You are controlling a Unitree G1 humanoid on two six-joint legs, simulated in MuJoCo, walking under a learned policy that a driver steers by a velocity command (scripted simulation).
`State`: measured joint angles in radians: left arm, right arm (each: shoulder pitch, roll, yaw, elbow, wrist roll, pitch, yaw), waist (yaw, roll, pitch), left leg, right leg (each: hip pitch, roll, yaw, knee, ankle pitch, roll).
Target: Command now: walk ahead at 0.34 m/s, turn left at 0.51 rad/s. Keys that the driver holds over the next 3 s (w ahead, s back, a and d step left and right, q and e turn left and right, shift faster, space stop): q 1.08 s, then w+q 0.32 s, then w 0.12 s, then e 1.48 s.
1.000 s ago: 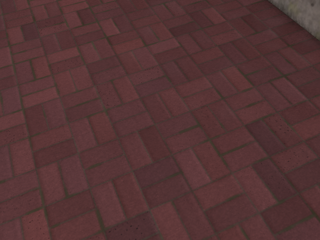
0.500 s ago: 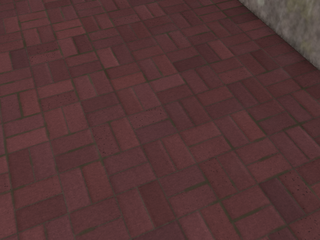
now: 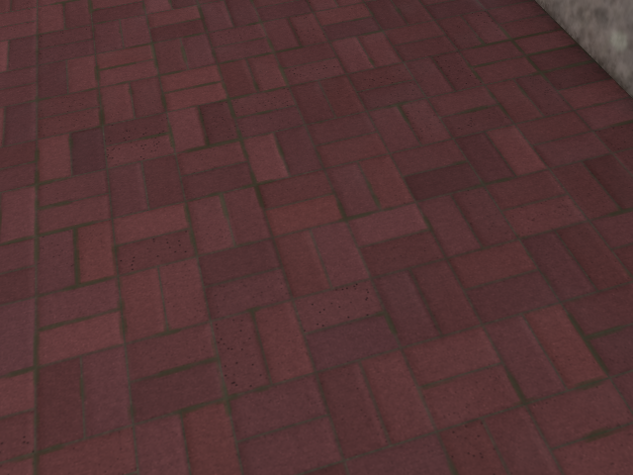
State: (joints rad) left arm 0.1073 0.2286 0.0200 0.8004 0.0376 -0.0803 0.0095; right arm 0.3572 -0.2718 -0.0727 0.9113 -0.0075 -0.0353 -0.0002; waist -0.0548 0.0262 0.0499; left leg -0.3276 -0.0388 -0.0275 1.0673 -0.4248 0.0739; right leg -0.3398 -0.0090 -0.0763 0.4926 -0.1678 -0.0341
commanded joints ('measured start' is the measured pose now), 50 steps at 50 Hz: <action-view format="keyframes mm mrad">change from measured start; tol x16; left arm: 1 119 85 24 -7 -14 -15 9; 50 40 147 45 -150 -11 86 35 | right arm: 1 49 -45 -18 -49 -20 25 9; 13 -191 -30 4 -186 -27 61 52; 19 -6 -293 -73 -190 -11 33 14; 24 -190 -104 -24 -218 1 71 -11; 50 -106 -126 -47 -189 -13 102 39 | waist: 1 28 -123 -71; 15 57 -153 -78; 19 11 278 -280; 22 31 41 -101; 40 60 109 -112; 43 67 -220 -88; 50 30 -158 -50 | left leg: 1 -214 84 -15 87 44 -34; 10 -136 73 85 -278 315 -60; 16 -10 31 118 -499 209 13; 17 104 17 95 -594 326 37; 19 385 442 -535 -674 963 300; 22 179 295 -329 -750 565 236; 32 96 178 -374 -807 179 161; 41 -9 109 -482 -753 180 60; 45 -201 -78 -104 -71 -72 -79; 50 -252 -49 -32 83 29 -123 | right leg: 1 237 -282 200 -198 538 -113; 16 241 -283 -100 62 523 -76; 17 208 -244 -126 229 446 -35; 19 -218 39 -74 720 -547 68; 24 -198 -47 98 642 -245 68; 37 -68 46 130 273 -251 53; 41 174 80 118 -82 -159 2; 44 141 -398 571 -328 -164 -203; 50 222 -201 179 -179 333 -153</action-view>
